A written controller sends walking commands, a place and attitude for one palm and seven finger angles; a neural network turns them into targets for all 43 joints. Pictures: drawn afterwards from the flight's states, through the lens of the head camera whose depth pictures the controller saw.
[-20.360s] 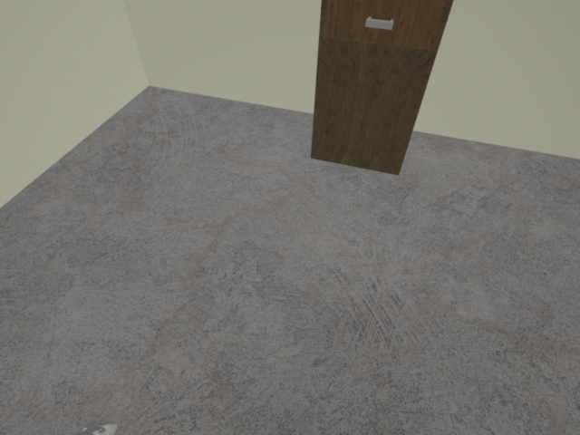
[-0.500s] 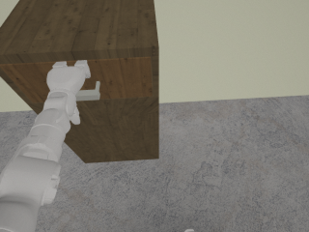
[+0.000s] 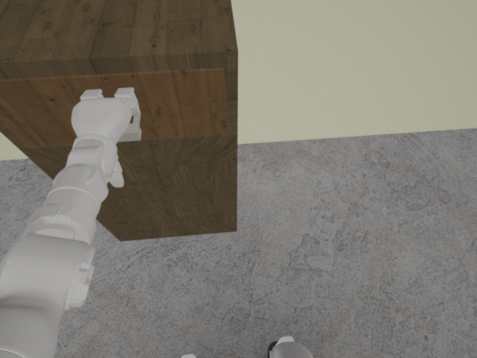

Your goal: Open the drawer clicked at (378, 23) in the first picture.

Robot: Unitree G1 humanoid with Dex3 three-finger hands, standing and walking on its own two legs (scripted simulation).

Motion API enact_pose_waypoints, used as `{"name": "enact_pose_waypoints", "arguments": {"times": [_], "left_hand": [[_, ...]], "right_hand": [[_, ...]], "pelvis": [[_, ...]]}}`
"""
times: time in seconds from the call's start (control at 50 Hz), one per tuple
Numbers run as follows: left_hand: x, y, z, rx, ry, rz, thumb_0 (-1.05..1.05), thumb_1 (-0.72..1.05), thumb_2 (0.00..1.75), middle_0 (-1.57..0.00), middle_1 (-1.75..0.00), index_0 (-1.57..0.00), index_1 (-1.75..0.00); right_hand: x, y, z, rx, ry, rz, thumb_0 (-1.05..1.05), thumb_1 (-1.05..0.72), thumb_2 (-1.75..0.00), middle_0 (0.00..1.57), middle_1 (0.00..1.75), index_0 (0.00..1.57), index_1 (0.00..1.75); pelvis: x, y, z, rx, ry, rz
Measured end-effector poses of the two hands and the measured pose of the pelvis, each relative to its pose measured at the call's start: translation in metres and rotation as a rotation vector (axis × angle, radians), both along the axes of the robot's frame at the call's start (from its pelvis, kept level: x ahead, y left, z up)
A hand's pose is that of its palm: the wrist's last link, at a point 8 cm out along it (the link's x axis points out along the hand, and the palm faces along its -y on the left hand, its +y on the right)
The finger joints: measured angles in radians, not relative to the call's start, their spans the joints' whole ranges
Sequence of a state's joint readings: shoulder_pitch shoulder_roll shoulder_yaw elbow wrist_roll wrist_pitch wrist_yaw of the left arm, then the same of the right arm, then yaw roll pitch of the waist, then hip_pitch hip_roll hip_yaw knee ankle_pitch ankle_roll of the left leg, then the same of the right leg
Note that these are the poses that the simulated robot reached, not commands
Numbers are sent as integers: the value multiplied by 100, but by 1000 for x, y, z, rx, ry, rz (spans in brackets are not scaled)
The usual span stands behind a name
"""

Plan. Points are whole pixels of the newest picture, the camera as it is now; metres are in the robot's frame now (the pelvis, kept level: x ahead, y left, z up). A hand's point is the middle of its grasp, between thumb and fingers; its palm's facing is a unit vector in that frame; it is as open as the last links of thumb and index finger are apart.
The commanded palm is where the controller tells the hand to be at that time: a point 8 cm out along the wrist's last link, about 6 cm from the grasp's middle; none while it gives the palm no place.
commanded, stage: lower the fingers behind the handle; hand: left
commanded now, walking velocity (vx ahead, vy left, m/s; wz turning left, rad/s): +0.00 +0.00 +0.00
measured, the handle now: (113, 124) +0.55 +0.22 +0.02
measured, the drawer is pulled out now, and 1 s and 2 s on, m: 0.00 0.00 0.00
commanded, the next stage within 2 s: lift the fingers back up to retry in 0.98 s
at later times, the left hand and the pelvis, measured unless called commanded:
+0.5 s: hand (116, 138) +0.51 +0.20 +0.03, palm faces -0.03 +0.00 -1.00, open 13.5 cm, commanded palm +0.48 +0.21 +0.05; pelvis -0.01 +0.00 -0.01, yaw +0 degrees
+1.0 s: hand (116, 141) +0.50 +0.20 +0.02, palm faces -0.03 +0.02 -1.00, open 13.9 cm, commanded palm +0.48 +0.20 +0.05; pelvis -0.03 +0.00 -0.03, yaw +0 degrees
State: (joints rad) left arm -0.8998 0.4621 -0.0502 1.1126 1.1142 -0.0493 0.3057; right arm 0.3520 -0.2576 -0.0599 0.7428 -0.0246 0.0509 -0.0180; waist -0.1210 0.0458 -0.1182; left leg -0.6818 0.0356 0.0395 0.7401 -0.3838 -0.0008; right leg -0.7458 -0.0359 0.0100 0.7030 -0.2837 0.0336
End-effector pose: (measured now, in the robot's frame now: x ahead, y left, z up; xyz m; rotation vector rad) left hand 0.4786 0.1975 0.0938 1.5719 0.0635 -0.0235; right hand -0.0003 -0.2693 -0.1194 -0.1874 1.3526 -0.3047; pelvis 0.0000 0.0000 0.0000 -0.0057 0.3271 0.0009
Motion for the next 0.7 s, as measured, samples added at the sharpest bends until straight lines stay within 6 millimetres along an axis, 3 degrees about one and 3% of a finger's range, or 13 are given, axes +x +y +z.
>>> {"name": "enact_pose_waypoints", "arguments": {"times": [0.14,0.5,0.7], "left_hand": [[2,3,-11,5,-7,-1,0,-49,30,-32,-120,-32,-121],[9,2,-12,-2,-30,25,0,-49,30,-32,-120,-35,-133],[7,1,-14,17,-50,19,0,-49,30,-32,-120,-32,-135]], "right_hand": [[-10,2,-4,4,27,-6,0,-90,-90,20,30,20,30],[-5,-1,-8,-20,7,14,0,-90,-90,20,30,20,30],[-16,0,-16,-25,12,12,0,-90,-90,20,30,20,30]], "pelvis": [[-1,2,-5,-1,20,-4],[-10,4,-15,-3,49,0],[-19,4,-24,-3,65,1]]}}
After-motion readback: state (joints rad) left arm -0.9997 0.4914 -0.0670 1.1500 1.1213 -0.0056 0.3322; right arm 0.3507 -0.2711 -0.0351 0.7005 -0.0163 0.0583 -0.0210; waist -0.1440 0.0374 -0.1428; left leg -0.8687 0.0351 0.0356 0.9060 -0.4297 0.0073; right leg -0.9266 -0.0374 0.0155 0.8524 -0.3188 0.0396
